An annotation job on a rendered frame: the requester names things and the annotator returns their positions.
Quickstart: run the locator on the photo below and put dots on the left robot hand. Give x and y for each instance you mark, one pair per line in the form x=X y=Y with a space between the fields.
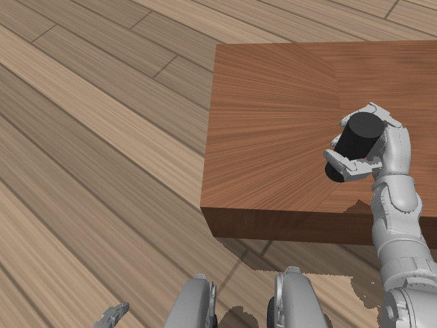
x=111 y=316

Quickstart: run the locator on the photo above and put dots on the right robot hand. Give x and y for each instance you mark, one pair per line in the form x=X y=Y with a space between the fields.
x=391 y=154

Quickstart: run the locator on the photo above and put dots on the can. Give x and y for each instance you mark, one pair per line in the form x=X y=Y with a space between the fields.
x=358 y=137

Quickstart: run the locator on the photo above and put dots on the right robot arm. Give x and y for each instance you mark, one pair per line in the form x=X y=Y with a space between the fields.
x=408 y=273

